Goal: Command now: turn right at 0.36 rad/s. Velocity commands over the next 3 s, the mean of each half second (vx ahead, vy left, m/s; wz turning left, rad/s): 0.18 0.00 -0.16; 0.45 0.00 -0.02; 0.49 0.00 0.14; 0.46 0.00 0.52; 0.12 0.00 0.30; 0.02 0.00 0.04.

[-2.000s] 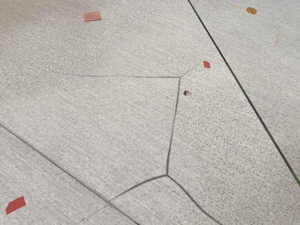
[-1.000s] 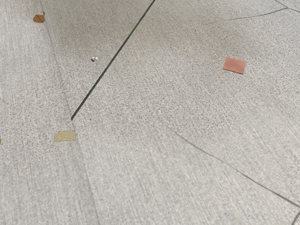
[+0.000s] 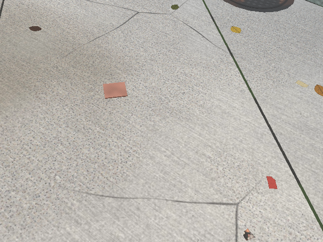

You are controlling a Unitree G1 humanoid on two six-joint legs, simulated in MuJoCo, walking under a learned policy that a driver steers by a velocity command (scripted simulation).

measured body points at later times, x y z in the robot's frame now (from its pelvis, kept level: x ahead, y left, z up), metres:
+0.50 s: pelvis +0.05 -0.01 +0.00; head +0.06 -0.02 +0.45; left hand +0.08 +0.26 -0.12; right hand +0.17 -0.28 -0.11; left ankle +0.14 +0.10 -0.71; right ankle -0.04 -0.11 -0.74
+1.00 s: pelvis +0.28 +0.02 +0.00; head +0.31 +0.02 +0.45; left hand +0.47 +0.24 -0.11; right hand +0.24 -0.23 -0.13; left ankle +0.19 +0.10 -0.74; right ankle +0.45 -0.12 -0.69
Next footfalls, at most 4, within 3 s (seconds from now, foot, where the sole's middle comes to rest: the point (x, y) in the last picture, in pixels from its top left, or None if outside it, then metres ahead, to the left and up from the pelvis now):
0.24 right None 0.00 -0.11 -0.78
0.62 left None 0.23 0.10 -0.78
1.14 right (181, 227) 0.54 -0.10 -0.78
1.68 left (141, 165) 0.83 0.07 -0.78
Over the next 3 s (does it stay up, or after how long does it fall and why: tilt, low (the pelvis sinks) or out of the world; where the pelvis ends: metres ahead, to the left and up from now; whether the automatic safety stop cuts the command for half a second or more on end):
stays up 0.98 0.06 0.00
